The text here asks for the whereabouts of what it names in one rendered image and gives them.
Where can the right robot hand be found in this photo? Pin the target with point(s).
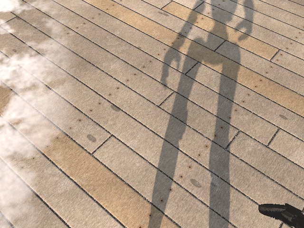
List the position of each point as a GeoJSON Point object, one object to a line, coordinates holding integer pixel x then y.
{"type": "Point", "coordinates": [287, 213]}

